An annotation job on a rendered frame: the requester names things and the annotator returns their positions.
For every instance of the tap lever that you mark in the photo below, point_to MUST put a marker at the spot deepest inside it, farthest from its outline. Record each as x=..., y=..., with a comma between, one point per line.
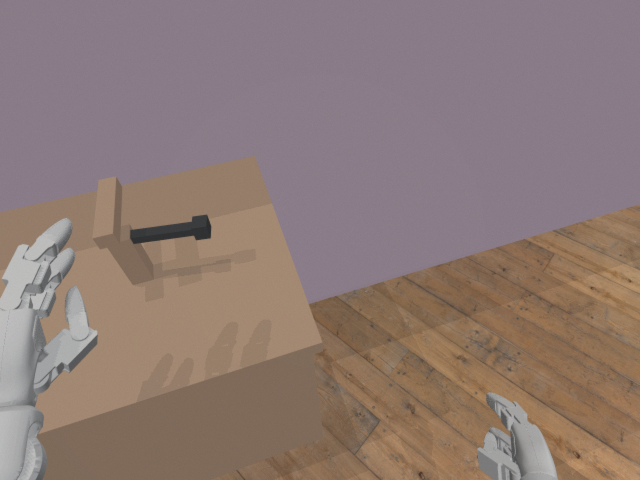
x=200, y=228

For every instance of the counter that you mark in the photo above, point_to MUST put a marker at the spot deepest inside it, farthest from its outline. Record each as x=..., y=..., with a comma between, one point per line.
x=204, y=358

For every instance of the robot right hand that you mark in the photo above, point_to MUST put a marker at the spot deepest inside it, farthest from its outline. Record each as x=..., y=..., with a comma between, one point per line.
x=525, y=452

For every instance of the robot left hand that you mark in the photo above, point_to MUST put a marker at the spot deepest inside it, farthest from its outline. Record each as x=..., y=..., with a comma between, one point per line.
x=30, y=279

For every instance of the robot left forearm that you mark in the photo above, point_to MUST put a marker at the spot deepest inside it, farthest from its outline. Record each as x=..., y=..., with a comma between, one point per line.
x=22, y=456

